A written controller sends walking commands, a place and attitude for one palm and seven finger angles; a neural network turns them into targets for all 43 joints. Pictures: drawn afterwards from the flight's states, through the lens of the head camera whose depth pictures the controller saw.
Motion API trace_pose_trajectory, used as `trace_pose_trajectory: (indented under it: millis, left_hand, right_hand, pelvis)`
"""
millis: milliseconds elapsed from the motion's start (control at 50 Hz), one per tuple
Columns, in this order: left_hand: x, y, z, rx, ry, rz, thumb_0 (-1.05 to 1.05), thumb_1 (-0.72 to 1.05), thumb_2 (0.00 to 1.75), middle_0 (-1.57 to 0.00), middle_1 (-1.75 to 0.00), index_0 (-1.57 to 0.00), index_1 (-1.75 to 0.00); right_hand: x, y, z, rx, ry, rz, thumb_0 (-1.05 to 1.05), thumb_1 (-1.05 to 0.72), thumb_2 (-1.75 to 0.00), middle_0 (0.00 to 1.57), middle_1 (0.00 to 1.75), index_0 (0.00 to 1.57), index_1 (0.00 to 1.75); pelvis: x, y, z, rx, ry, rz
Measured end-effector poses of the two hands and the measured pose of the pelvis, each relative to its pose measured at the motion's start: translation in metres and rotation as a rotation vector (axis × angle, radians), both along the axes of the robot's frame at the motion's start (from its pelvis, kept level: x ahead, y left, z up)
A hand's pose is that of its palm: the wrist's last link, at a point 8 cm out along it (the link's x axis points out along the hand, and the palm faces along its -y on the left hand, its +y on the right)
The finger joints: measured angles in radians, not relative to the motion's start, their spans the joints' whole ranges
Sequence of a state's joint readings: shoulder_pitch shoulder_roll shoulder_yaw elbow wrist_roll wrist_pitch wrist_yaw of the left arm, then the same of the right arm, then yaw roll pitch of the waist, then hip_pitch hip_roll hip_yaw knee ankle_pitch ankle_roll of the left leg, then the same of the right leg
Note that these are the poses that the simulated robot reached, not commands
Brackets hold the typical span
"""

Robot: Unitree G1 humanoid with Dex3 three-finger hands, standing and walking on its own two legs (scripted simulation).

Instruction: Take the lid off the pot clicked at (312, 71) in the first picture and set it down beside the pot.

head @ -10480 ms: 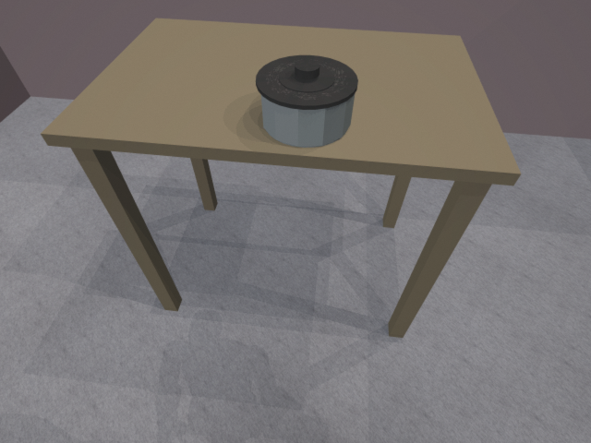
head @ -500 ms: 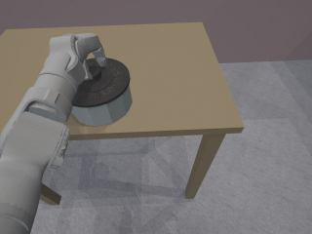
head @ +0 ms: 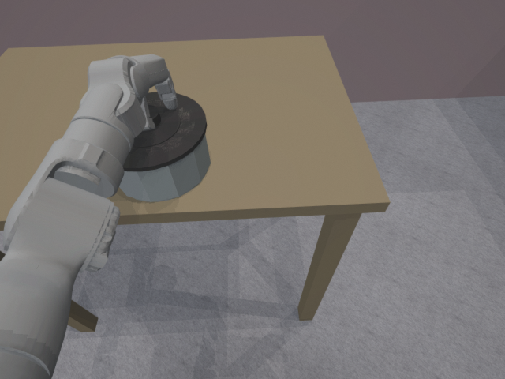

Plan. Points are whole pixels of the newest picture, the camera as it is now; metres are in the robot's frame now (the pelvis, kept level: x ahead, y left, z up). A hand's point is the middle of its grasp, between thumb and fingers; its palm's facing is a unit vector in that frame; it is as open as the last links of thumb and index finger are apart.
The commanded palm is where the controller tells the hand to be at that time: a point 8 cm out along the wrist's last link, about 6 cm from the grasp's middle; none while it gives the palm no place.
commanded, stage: close the fingers and squeeze the knob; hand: left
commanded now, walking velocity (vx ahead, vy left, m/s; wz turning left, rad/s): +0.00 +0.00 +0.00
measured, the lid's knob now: (145, 117) +0.51 +0.15 +0.15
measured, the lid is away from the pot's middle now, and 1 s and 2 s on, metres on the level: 0.00 0.01 0.01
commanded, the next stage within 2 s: lift the lid straight up in 1.70 s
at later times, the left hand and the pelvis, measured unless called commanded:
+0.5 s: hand (145, 116) +0.48 +0.14 +0.18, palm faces -0.40 -0.07 -0.91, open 9.4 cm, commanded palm +0.47 +0.15 +0.23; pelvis +0.00 +0.00 +0.00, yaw +0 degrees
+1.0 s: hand (141, 119) +0.47 +0.15 +0.18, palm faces -0.39 -0.05 -0.92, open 7.6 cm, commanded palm +0.46 +0.15 +0.23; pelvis +0.00 +0.00 +0.00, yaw +0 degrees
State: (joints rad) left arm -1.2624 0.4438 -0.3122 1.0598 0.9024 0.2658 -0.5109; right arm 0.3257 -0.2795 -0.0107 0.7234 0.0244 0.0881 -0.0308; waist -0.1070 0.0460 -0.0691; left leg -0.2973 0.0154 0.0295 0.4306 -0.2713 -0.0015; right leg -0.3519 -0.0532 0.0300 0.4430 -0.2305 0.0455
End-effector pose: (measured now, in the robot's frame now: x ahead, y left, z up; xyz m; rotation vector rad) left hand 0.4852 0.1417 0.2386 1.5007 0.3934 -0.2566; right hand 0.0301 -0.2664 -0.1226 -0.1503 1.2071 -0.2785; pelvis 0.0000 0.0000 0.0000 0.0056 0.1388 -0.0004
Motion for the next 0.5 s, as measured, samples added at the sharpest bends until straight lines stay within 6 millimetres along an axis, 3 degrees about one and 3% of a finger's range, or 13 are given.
trace_pose_trajectory:
  millis: [140,320,500]
  left_hand:
    - [-0.005,-0.001,-0.001,0.007,-0.011,-0.017,0.0,-0.32,1.55,-0.82,-0.09,-0.85,-0.1]
    - [-0.008,-0.001,-0.004,-0.006,0.003,-0.012,0.0,-0.12,1.12,-0.56,-0.62,-0.59,-0.63]
    - [-0.006,0.003,-0.005,-0.011,-0.004,-0.013,0.0,0.02,0.96,-0.5,-0.89,-0.52,-0.9]
  right_hand:
    - [0.003,-0.001,0.0,0.005,-0.016,-0.001,0.01,-0.91,-0.9,0.2,0.3,0.2,0.3]
    - [0.01,-0.001,0.001,0.002,-0.039,0.006,0.01,-0.91,-0.9,0.2,0.3,0.2,0.3]
    - [0.01,-0.002,0.002,-0.005,-0.04,-0.001,0.01,-0.91,-0.9,0.2,0.3,0.2,0.3]
  pelvis:
    - [-0.001,-0.002,0.0,0.001,-0.003,-0.003]
    - [-0.002,-0.003,0.0,0.001,-0.014,-0.002]
    - [-0.001,-0.002,0.001,0.001,-0.011,-0.005]
